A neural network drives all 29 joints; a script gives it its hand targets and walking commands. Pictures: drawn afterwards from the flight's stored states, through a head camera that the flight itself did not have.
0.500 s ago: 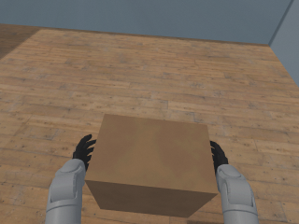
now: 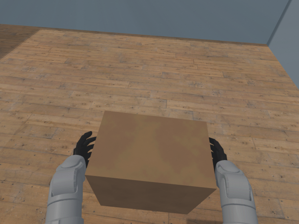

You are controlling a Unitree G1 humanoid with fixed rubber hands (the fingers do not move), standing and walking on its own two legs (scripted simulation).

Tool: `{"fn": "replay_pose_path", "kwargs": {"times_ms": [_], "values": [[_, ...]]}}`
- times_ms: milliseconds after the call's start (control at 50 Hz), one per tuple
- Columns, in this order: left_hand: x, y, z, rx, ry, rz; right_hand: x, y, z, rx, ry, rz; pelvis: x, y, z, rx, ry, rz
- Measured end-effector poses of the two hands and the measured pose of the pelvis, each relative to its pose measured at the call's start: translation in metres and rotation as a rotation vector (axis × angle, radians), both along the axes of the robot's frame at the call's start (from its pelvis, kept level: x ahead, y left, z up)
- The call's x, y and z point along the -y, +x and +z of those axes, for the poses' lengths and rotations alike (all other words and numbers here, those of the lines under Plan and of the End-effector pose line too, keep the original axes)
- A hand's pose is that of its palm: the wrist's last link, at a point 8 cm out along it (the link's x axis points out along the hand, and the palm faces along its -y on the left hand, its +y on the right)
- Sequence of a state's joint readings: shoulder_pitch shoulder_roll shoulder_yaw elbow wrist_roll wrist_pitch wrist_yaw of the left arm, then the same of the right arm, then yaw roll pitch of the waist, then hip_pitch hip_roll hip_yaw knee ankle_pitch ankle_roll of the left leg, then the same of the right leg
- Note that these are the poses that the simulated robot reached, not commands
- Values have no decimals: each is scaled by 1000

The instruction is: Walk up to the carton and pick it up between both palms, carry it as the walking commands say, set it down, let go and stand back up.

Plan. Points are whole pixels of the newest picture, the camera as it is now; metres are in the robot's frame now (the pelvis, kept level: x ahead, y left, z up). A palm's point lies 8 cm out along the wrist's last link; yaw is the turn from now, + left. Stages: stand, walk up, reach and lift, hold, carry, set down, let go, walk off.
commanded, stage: hold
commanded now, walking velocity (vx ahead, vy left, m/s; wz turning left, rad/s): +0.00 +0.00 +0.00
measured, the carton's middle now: (149, 166) +0.29 +0.01 -0.03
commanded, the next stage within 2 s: carry in 0.86 s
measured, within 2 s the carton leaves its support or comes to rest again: neither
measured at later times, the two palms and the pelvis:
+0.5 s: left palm (79, 158) +0.28 +0.20 +0.03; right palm (217, 164) +0.27 -0.18 +0.02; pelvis +0.01 +0.01 +0.00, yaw +0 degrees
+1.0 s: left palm (80, 158) +0.28 +0.20 +0.04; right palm (218, 164) +0.28 -0.18 +0.02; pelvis +0.00 +0.01 -0.01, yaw +2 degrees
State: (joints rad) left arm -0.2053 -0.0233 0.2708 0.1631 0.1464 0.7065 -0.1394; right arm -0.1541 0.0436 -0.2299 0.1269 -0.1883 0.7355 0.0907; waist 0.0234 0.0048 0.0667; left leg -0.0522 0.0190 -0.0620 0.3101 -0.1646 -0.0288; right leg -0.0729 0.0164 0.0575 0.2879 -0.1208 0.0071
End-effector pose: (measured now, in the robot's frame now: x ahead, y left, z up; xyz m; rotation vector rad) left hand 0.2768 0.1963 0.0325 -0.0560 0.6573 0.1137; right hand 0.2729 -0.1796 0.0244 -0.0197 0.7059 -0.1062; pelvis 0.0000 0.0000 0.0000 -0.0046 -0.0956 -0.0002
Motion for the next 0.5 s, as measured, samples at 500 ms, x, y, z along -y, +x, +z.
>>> {"fn": "replay_pose_path", "kwargs": {"times_ms": [500], "values": [[-4,2,-1,-1,0,-4,-4,1,0,-3,-3,-2,-7,8,2,-3,-1,4]]}}
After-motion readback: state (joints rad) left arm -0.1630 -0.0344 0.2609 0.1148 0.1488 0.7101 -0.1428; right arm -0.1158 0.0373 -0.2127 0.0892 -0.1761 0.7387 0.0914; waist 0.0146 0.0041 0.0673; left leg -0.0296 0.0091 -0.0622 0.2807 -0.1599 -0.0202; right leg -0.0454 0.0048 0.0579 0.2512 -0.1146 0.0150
